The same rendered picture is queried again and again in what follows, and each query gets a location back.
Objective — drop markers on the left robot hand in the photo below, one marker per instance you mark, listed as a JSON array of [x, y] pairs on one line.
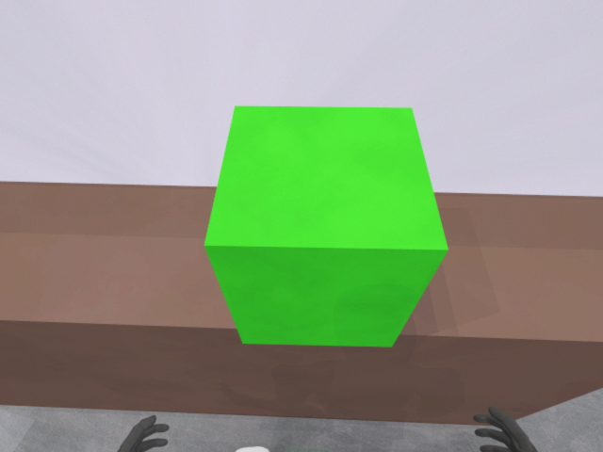
[[134, 441]]

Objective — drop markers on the pedestal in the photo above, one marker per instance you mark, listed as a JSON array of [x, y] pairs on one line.
[[108, 301]]

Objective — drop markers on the carton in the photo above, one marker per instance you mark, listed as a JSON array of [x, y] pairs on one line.
[[324, 229]]

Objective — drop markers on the right robot hand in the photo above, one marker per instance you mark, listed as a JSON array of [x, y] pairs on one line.
[[512, 435]]

